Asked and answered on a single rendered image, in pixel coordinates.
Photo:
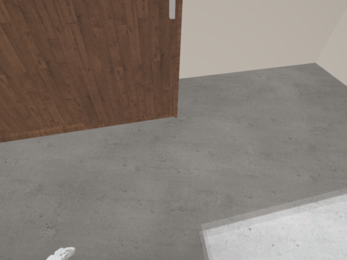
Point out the left robot hand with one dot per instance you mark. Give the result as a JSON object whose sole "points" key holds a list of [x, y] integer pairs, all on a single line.
{"points": [[62, 254]]}

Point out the wardrobe door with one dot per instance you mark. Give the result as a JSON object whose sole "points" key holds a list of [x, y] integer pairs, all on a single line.
{"points": [[33, 92], [118, 57]]}

